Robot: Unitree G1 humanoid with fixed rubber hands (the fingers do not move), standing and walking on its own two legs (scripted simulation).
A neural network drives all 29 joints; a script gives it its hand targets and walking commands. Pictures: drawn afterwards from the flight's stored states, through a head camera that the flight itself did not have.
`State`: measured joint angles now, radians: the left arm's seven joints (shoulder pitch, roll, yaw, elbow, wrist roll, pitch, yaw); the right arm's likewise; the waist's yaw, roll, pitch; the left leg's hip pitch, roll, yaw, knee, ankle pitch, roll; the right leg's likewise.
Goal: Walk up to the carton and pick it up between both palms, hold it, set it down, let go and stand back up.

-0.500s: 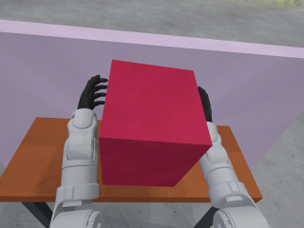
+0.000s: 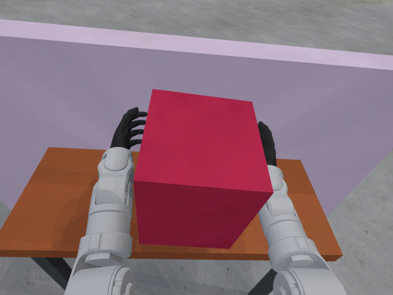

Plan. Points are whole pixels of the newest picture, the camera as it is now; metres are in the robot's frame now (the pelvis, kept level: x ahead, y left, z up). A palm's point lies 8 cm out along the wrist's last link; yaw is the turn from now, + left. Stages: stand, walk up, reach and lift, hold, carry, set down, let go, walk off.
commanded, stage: set down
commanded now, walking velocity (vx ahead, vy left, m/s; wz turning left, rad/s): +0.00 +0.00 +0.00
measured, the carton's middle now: (193, 174) +0.35 -0.01 +0.08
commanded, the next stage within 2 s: none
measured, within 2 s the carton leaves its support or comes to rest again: rests again in 1.48 s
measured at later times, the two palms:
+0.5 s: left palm (126, 154) +0.40 +0.13 +0.09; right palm (260, 166) +0.37 -0.16 +0.09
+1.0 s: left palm (128, 161) +0.40 +0.13 +0.08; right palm (260, 173) +0.37 -0.16 +0.07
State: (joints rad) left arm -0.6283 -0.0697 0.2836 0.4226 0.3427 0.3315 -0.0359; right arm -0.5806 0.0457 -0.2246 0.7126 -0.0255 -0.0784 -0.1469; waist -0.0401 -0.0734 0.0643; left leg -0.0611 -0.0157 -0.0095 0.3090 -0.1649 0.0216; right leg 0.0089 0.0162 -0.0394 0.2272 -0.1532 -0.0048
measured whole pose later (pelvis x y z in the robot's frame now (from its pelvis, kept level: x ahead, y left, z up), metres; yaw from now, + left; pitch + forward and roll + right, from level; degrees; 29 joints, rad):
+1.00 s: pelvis +0.00 +0.00 +0.00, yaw -1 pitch +1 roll -1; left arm -0.65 -0.06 0.35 0.73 0.33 0.09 -0.02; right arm -0.58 0.09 -0.38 0.84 -0.19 -0.19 -0.12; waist -0.02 -0.05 0.00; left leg -0.17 -0.01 0.01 0.31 -0.16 0.02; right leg -0.10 0.02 -0.02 0.22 -0.13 -0.01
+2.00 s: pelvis +0.01 +0.00 +0.00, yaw -1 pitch +6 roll -1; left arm -0.65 -0.07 0.42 0.89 0.39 -0.15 -0.02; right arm -0.57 0.11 -0.49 0.97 -0.32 -0.41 -0.12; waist 0.00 -0.04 -0.02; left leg -0.26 0.00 0.01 0.30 -0.14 0.02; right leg -0.19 0.03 -0.02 0.21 -0.12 -0.01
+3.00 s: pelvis +0.00 +0.01 -0.02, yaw -4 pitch +13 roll -3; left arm -0.77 0.07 0.22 1.23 0.10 -0.30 0.11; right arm -0.73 -0.05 -0.13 1.27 0.08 -0.40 -0.15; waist 0.00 0.01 -0.15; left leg -0.53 0.03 0.03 0.57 -0.26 0.02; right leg -0.46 0.05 -0.01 0.44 -0.21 -0.01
